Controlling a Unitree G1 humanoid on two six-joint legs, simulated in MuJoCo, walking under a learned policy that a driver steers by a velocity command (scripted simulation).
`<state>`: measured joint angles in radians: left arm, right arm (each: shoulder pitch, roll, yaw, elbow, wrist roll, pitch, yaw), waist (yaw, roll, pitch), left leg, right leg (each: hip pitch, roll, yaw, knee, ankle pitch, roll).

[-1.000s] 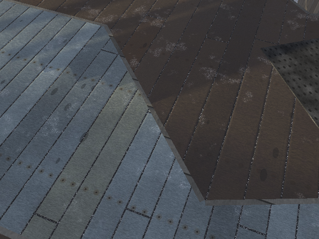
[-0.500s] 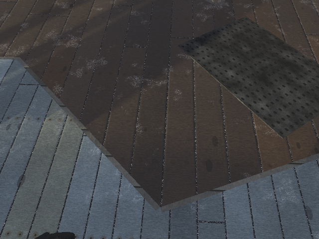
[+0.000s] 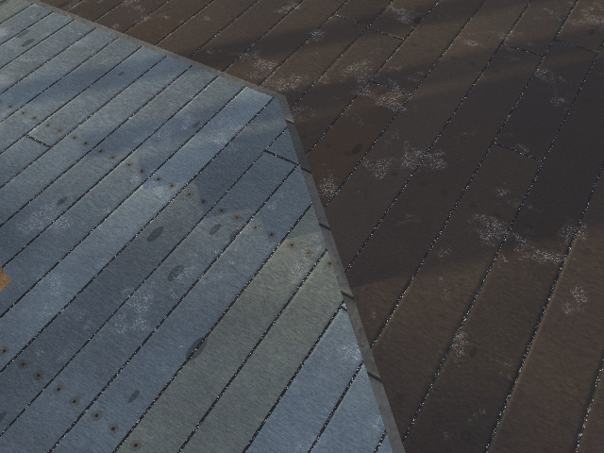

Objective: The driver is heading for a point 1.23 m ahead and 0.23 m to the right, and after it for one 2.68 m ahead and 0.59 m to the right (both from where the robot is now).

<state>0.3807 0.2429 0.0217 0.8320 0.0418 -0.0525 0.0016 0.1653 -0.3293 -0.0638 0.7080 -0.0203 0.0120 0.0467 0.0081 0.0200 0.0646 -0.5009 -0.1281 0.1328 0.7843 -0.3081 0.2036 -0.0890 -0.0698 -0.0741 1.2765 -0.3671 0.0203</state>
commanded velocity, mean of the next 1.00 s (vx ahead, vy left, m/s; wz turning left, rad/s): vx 0.98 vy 0.00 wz -0.51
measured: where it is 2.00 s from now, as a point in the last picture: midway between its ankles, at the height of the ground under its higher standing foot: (502, 66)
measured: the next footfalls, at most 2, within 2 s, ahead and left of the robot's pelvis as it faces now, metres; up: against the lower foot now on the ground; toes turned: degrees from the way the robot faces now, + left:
right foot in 0.40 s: +0.58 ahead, -0.05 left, +0.00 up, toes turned -5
left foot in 0.80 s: +1.01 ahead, +0.08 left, +0.00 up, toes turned -26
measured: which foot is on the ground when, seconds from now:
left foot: down 0.00-0.40, up 0.42-0.78, down 0.80-1.00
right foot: up 0.00-0.38, down 0.40-0.82, up 0.84-1.00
